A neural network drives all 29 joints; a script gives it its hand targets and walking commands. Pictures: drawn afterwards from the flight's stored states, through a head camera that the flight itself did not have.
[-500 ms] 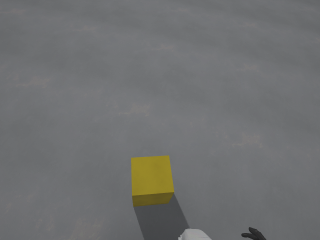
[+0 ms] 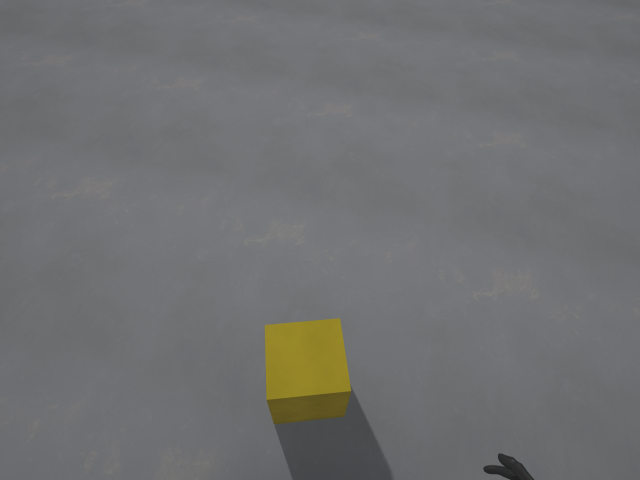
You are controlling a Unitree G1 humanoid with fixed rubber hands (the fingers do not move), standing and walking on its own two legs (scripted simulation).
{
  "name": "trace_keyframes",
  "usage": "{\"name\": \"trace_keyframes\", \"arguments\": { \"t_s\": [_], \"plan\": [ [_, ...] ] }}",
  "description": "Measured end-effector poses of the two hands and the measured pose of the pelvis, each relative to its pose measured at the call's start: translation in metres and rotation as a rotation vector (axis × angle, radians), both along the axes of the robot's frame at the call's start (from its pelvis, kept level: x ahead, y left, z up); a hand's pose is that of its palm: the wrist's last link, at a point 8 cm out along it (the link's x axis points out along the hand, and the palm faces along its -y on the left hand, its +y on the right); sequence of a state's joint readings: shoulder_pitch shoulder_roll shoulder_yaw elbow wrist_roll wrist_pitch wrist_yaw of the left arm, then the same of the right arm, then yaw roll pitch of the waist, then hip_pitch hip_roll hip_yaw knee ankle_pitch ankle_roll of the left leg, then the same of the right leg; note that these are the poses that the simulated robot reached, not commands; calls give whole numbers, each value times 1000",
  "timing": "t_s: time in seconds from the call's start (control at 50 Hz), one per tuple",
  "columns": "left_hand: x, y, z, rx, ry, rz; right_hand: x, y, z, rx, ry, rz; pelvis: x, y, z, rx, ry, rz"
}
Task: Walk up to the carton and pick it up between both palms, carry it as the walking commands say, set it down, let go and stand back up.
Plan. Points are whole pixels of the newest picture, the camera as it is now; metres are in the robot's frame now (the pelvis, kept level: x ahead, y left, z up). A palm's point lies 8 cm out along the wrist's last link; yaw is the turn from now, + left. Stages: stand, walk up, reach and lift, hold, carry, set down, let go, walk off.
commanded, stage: walk up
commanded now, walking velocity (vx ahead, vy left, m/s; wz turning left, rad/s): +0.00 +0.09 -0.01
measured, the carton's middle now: (306, 372) +0.46 +0.02 -0.64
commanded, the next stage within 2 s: stand in 1.46 s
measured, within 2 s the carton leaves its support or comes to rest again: neither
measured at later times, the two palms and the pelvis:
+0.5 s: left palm out of the picture +0.08 +0.27 -0.13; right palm out of the picture +0.06 -0.25 -0.10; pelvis +0.00 +0.02 +0.00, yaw -1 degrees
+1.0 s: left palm out of the picture +0.13 +0.27 -0.13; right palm (509, 450) +0.16 -0.25 -0.10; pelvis +0.06 +0.01 +0.00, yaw -1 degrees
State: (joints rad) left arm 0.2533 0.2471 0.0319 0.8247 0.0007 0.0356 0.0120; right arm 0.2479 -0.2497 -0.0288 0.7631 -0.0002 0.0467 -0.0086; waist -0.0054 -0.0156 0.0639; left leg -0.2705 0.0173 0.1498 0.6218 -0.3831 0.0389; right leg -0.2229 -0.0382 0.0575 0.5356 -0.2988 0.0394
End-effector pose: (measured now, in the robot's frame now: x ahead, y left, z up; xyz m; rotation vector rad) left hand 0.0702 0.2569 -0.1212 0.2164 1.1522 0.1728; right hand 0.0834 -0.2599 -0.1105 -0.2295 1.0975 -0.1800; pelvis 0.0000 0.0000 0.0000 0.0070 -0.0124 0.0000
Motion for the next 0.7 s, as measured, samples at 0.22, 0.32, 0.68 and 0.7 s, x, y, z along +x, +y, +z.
{"name": "trace_keyframes", "arguments": {
  "t_s": [0.22,0.32,0.68,0.7],
  "plan": [
    [-4,19,-10,-30,32,4,1,21,8,-34,30,5,1,24,1,-22,33,5],
    [-3,23,-11,-41,27,1,-7,24,12,-44,29,-4,-1,29,3,-34,27,0],
    [44,-23,0,-31,-49,-32,-12,-21,-4,-1,55,-43,32,-19,-2,-3,-2,-15],
    [47,-25,0,-23,-53,-31,-5,-23,-6,4,46,-40,35,-22,-3,2,-5,-15]
  ]
}}
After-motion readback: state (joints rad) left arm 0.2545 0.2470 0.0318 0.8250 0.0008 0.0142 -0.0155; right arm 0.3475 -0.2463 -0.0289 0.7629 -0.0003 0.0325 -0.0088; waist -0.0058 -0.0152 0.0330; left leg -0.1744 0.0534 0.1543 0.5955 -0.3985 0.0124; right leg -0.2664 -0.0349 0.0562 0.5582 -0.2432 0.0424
